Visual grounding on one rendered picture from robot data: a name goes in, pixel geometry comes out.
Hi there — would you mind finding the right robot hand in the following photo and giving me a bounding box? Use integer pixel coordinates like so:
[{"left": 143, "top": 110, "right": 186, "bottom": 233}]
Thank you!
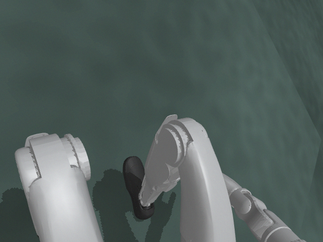
[{"left": 222, "top": 173, "right": 242, "bottom": 197}]

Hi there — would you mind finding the right robot foot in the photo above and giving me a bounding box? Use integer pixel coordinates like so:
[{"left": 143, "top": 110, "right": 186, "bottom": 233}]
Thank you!
[{"left": 123, "top": 156, "right": 154, "bottom": 220}]

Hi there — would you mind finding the right robot arm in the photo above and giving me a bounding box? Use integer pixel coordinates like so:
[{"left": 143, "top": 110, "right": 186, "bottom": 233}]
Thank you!
[{"left": 229, "top": 188, "right": 306, "bottom": 242}]

